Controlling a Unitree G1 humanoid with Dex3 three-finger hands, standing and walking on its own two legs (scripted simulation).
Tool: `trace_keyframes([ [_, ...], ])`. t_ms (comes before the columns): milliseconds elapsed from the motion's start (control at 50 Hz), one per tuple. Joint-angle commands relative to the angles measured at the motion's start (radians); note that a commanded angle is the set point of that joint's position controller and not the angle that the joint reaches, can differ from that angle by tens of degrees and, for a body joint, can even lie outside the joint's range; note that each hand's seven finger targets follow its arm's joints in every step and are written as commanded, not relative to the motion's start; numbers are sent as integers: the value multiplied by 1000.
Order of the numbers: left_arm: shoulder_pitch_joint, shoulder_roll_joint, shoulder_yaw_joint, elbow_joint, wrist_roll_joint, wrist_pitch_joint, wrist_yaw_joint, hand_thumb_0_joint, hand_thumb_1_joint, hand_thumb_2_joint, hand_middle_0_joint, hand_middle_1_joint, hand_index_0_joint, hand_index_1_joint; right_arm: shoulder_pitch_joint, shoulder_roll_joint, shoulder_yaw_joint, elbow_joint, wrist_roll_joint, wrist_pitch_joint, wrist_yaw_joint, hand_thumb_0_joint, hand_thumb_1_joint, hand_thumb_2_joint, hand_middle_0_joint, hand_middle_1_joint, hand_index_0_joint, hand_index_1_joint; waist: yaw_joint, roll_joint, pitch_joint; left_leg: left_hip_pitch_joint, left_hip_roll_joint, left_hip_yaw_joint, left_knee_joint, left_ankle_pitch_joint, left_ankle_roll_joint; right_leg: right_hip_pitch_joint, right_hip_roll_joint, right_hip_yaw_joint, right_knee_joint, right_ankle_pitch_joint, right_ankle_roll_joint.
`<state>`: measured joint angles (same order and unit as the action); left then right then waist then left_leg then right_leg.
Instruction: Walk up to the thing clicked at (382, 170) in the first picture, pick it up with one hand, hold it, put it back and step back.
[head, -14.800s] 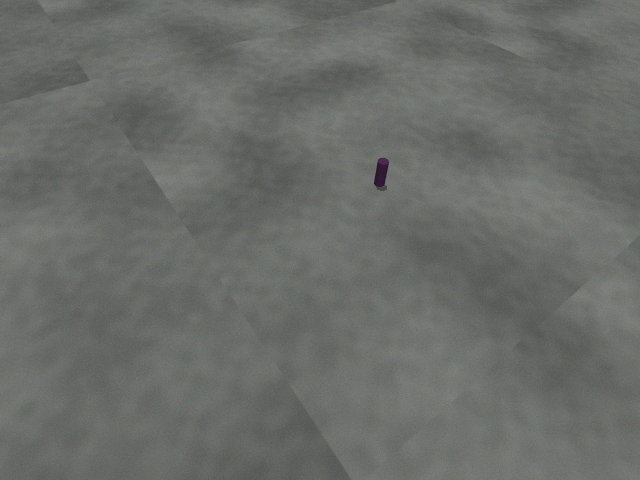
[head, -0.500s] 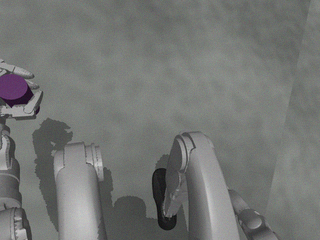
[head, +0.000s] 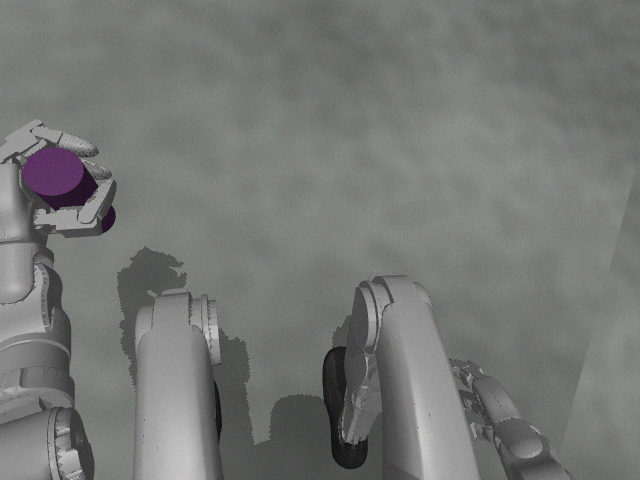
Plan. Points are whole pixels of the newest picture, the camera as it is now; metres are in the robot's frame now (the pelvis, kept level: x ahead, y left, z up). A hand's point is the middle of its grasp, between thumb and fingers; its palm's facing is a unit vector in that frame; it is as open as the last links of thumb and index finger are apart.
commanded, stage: settle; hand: left
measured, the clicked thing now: (76, 197) +0.43 +0.26 -0.08
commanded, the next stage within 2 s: lift in 0.32 s
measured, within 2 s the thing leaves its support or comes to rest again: neither
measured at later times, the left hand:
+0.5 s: hand (73, 175) +0.44 +0.24 -0.02, palm faces +0.17 -0.98 -0.04, open 7.0 cm
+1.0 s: hand (37, 160) +0.41 +0.23 +0.07, palm faces +0.13 -0.99 -0.05, open 7.0 cm
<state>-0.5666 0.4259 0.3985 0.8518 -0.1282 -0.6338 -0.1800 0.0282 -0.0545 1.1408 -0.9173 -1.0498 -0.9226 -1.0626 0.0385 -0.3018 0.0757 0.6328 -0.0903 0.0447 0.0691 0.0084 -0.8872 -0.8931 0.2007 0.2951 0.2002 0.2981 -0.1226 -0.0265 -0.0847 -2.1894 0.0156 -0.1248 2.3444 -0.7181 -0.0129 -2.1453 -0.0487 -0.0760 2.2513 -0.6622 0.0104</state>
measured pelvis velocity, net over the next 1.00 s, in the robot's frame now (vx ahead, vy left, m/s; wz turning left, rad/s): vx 0.00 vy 0.00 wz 0.05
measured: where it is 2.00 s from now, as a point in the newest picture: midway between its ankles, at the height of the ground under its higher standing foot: (276, 443)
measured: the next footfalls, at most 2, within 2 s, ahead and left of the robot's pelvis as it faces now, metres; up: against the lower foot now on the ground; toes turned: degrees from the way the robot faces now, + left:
none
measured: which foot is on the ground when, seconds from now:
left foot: down 0.00-1.00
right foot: down 0.00-1.00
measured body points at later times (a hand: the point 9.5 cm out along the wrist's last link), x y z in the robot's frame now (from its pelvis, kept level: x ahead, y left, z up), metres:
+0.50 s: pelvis +0.00 +0.00 +0.02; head +0.20 +0.06 +0.41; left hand +0.42 +0.29 -0.02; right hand +0.14 -0.26 -0.10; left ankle +0.08 +0.13 -0.32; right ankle +0.11 -0.13 -0.32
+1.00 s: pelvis +0.00 +0.00 +0.08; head +0.19 +0.04 +0.49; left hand +0.40 +0.29 +0.07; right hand +0.16 -0.26 -0.04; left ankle +0.08 +0.13 -0.32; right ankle +0.11 -0.13 -0.32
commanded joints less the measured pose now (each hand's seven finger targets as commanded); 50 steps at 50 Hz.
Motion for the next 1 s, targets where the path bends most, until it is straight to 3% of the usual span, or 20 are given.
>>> trace_keyframes([
  [0,-308,198,33,-238,-17,-81,0,0,447,1325,-1365,-1450,-1360,-1466,133,-204,-88,-48,2,-20,-13,0,-886,-899,200,300,200,300,-4,219,-685,440,-14,68,-304,158,29,368,46,-27,-223,165,-48],
  [100,-339,197,40,-224,-18,-80,-1,0,456,1353,-1357,-1458,-1352,-1475,138,-203,-93,-42,5,-24,-16,0,-886,-900,200,300,200,300,-2,209,-680,453,-17,71,-315,157,31,364,43,-22,-234,163,-48],
  [180,-288,163,30,-137,-14,-70,-1,0,449,1353,-1355,-1455,-1354,-1469,133,-200,-93,-49,10,-29,-16,0,-888,-899,200,300,200,300,-4,178,-646,436,-19,71,-333,143,33,358,42,-26,-243,146,-47],
  [200,-318,170,33,-177,-17,-78,-1,0,459,1351,-1362,-1461,-1362,-1474,138,-198,-93,-52,9,-28,-15,0,-888,-899,200,300,200,300,-9,187,-656,432,-19,68,-336,133,34,364,41,-27,-247,140,-46],
  [240,-350,241,70,-236,-6,-85,7,0,461,1345,-1350,-1452,-1352,-1463,155,-197,-98,-40,7,-25,-18,0,-885,-898,200,300,200,300,20,220,-709,475,-20,79,-341,151,31,391,41,-16,-249,148,-48],
  [280,-327,161,17,-169,-11,-74,-3,0,474,1352,-1360,-1458,-1363,-1468,141,-191,-96,-46,11,-30,-16,0,-887,-898,200,299,200,300,-7,193,-668,451,-19,77,-343,129,34,367,41,-18,-252,133,-48],
  [340,-374,218,56,-208,-9,-85,4,0,465,1347,-1347,-1448,-1351,-1457,158,-193,-101,-30,11,-30,-21,0,-888,-898,200,300,200,300,6,216,-693,471,-19,78,-345,146,31,369,40,-13,-253,149,-49],
  [360,-308,181,40,-134,-4,-76,0,0,484,1361,-1339,-1456,-1346,-1462,157,-195,-100,-37,11,-29,-20,0,-885,-897,200,300,200,300,-1,204,-679,479,-21,77,-352,155,32,376,38,-16,-258,153,-48],
  [400,-325,169,36,-137,-6,-77,-2,0,463,1345,-1322,-1437,-1330,-1444,159,-194,-100,-36,12,-29,-19,0,-887,-898,200,300,200,300,-1,197,-675,482,-19,75,-356,161,29,367,38,-17,-258,157,-50],
  [440,-366,213,60,-201,-4,-84,6,0,427,1260,-1317,-1426,-1330,-1420,165,-192,-101,-30,11,-29,-21,0,-913,-903,200,300,200,300,12,214,-701,492,-20,81,-358,171,30,390,39,-12,-260,164,-49],
  [520,-318,180,41,-169,-7,-72,-13,0,444,1245,-1298,-1405,-1312,-1397,166,-196,-109,-38,20,-30,-22,0,-908,-901,200,300,200,300,10,219,-715,530,-21,75,-379,179,28,375,34,-13,-261,170,-53],
  [560,-327,215,50,-215,0,-65,-20,0,465,1233,-1274,-1380,-1290,-1371,179,-199,-120,-35,23,-29,-26,0,-905,-901,200,300,200,300,21,222,-745,545,-20,84,-385,189,30,402,35,-4,-276,177,-53],
  [720,-296,181,33,-309,-36,-19,-36,0,448,1241,-1281,-1389,-1299,-1378,177,-185,-134,-60,50,-44,-40,0,-905,-900,200,300,200,300,30,167,-749,544,-24,95,-440,129,41,477,33,11,-357,128,-48],
  [760,-272,147,3,-318,-40,-2,-34,0,432,1243,-1267,-1385,-1287,-1373,169,-181,-133,-71,59,-50,-44,0,-901,-899,200,300,200,300,26,167,-715,550,-23,86,-472,97,39,464,32,10,-379,103,-50],
  [800,-247,159,15,-346,-44,13,-31,0,455,1244,-1252,-1374,-1273,-1361,171,-182,-141,-75,66,-53,-50,0,-901,-899,200,300,200,300,37,170,-722,584,-20,83,-491,107,37,470,32,14,-399,112,-50],
  [840,-229,119,-19,-378,-53,28,-32,0,450,1229,-1249,-1370,-1274,-1353,167,-178,-139,-88,73,-58,-55,0,-900,-899,200,300,200,300,29,169,-719,604,-20,78,-513,120,37,490,30,15,-419,127,-51],
  [900,-222,194,34,-513,-59,43,-7,0,448,1240,-1264,-1381,-1289,-1364,181,-165,-144,-96,80,-62,-63,0,-898,-898,200,300,200,300,65,175,-781,648,-21,90,-542,153,39,582,30,31,-462,145,-49],
  [940,-161,85,-48,-487,-70,74,-9,0,482,1256,-1256,-1388,-1284,-1370,160,-156,-140,-105,87,-68,-66,0,-895,-897,200,300,200,300,34,146,-715,648,-20,81,-577,120,41,580,31,30,-496,124,-47],
  [960,-125,61,-52,-476,-76,86,-6,0,480,1251,-1250,-1379,-1276,-1362,156,-157,-144,-111,94,-73,-69,0,-898,-897,200,300,200,300,32,127,-691,651,-18,76,-594,107,41,580,30,29,-515,116,-46],
  [980,-92,97,-17,-483,-75,97,5,0,500,1266,-1256,-1383,-1278,-1370,160,-156,-149,-112,97,-75,-73,0,-898,-898,200,300,200,300,49,115,-700,654,-18,84,-596,113,44,613,32,36,-537,118,-43],
])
